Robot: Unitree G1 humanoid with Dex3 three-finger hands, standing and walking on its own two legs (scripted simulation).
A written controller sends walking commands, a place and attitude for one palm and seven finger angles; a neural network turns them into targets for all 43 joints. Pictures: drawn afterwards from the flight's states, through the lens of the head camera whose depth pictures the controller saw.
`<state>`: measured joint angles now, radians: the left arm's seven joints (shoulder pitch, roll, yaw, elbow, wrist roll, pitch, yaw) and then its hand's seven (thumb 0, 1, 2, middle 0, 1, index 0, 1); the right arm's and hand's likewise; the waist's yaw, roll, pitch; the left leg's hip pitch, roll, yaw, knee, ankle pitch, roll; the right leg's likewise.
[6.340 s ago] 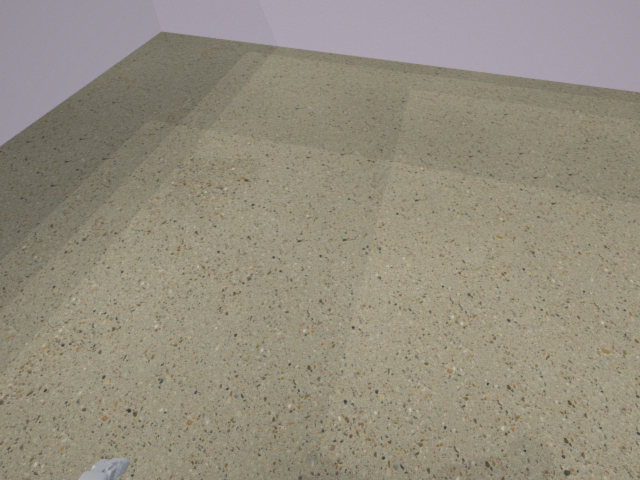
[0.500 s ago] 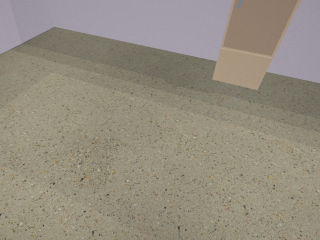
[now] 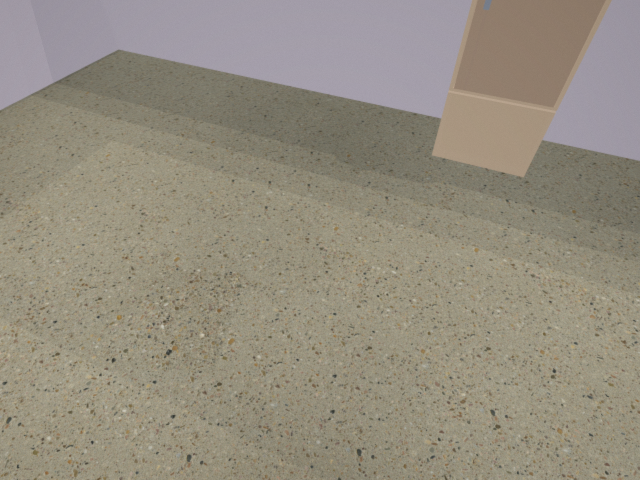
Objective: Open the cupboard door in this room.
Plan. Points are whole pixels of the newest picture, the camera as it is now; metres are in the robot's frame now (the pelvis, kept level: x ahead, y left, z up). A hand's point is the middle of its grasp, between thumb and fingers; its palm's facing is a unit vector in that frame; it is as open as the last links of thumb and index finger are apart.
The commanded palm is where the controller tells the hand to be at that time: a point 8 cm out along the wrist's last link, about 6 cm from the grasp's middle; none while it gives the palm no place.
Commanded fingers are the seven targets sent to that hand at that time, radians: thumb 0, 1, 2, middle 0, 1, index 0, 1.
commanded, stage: stand and wait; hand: left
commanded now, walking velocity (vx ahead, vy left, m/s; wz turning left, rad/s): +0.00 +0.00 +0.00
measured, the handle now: out of the picture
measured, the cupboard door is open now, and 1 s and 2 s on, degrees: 0 0 0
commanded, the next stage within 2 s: turn or walk to find it in 0.38 s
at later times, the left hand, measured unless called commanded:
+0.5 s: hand out of the picture +0.03 +0.20 -0.17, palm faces +0.04 -0.97 -0.26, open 7.4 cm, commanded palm none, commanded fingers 0.00 0.90 0.90 -0.20 -0.30 -0.20 -0.30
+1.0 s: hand out of the picture +0.05 +0.20 -0.16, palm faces +0.23 -0.93 -0.27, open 7.4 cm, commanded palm none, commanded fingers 0.00 0.90 0.90 -0.20 -0.30 -0.20 -0.30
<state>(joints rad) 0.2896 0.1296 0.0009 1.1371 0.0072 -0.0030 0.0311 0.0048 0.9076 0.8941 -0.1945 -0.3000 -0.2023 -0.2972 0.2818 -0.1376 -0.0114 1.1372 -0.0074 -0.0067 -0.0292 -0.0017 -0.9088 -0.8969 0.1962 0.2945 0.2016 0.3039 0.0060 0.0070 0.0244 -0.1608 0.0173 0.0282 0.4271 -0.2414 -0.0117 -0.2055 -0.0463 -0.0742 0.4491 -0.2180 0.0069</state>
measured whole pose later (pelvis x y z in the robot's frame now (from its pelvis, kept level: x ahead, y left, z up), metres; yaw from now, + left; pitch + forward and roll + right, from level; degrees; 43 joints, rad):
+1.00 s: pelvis -0.01 -0.02 +0.00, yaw +13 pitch +2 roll +0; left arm 0.12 0.21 0.04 0.93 0.00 0.02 0.02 0.01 0.91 0.89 -0.19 -0.30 -0.20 -0.30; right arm 0.25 -0.20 -0.05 0.98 -0.03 0.04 -0.01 0.00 -0.90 -0.90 0.20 0.30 0.21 0.30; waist -0.03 0.04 0.06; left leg -0.32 -0.05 -0.19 0.49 -0.20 -0.03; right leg -0.31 0.00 -0.02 0.67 -0.42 0.04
